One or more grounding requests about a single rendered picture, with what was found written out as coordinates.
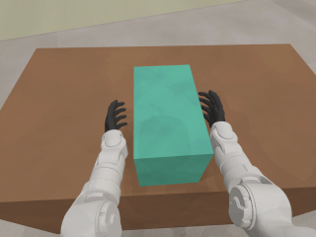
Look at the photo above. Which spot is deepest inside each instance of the right robot upper arm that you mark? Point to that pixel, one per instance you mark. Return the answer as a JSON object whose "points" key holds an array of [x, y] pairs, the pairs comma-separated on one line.
{"points": [[263, 210]]}

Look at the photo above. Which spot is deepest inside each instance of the pedestal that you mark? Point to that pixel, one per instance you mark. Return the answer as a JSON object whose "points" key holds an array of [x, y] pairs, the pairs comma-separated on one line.
{"points": [[53, 121]]}

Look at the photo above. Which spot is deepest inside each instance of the left robot upper arm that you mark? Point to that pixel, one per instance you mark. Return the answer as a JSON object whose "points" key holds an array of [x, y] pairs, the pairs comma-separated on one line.
{"points": [[98, 218]]}

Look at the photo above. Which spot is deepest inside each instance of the robot right forearm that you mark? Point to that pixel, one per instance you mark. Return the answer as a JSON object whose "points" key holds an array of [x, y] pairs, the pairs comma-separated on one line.
{"points": [[232, 162]]}

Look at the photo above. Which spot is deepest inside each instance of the carton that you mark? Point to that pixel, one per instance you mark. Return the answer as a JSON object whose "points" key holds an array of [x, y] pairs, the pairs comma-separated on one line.
{"points": [[171, 144]]}

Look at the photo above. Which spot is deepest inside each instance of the right robot hand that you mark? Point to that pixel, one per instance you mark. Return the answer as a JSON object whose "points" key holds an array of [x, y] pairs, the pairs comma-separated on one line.
{"points": [[215, 112]]}

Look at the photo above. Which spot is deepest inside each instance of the robot left forearm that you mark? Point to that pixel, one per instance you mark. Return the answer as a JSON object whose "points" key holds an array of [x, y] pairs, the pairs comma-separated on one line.
{"points": [[108, 170]]}

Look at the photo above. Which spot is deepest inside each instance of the left robot hand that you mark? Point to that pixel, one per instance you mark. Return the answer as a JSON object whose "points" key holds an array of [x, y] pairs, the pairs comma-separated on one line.
{"points": [[112, 119]]}

